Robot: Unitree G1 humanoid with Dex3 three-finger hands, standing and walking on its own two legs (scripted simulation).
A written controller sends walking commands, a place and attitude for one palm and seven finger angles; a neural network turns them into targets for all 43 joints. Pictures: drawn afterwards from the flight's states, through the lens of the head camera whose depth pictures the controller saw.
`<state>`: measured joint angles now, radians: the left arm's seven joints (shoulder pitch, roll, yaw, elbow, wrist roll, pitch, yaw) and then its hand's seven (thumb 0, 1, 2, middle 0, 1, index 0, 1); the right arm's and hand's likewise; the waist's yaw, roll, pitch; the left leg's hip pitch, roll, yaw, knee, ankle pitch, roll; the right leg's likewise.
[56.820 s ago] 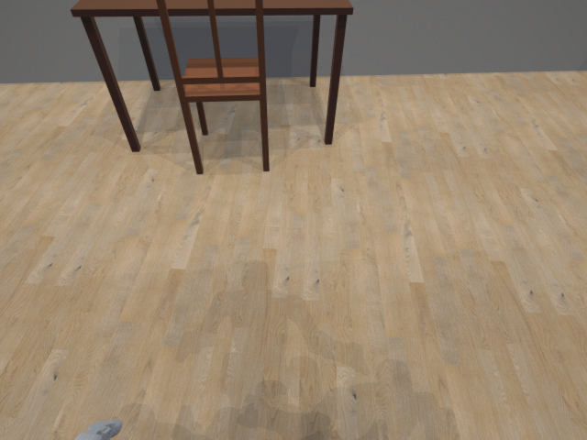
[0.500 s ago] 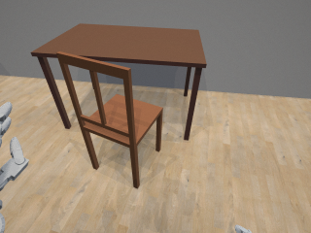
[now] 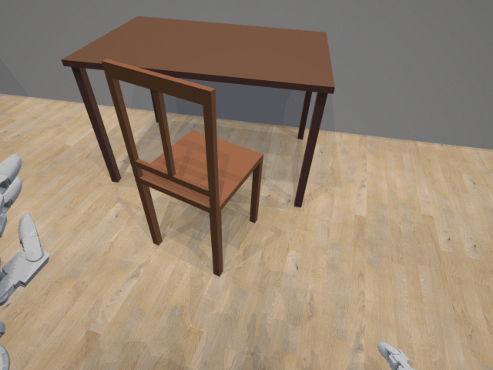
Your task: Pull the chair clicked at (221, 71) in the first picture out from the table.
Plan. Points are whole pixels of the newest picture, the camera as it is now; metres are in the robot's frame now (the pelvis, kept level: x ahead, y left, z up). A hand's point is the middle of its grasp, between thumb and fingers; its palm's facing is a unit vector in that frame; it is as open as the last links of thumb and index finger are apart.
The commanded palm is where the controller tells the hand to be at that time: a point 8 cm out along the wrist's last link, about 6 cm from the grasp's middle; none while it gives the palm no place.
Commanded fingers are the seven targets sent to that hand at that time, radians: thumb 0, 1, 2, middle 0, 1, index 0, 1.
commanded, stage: stop stepping back and stand still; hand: left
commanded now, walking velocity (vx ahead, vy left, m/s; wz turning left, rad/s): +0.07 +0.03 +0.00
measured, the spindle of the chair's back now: (165, 136) +0.82 +0.32 -0.07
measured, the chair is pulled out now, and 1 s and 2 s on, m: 0.24 0.24 0.24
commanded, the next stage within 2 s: let the arm hang, fingers relaxed in 0.08 s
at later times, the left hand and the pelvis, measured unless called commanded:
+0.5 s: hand out of the picture +0.07 +0.19 -0.16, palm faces +0.09 -0.98 -0.16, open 6.9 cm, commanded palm none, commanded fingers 0.00 0.90 0.90 -0.20 -0.30 -0.20 -0.30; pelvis -0.01 +0.02 +0.00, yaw +2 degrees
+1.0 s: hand out of the picture +0.02 +0.25 -0.16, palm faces +0.01 -0.96 -0.26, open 7.4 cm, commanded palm none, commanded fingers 0.00 0.90 0.90 -0.20 -0.30 -0.20 -0.30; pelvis +0.00 +0.04 +0.01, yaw +0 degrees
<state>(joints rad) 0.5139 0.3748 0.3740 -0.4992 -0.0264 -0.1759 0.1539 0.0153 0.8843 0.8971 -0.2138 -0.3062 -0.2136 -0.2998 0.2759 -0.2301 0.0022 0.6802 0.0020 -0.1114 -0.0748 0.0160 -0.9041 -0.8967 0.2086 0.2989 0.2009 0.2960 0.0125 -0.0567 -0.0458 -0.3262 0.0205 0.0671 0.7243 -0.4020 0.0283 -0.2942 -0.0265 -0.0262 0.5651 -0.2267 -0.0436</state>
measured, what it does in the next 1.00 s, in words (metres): steps on the spot: left foot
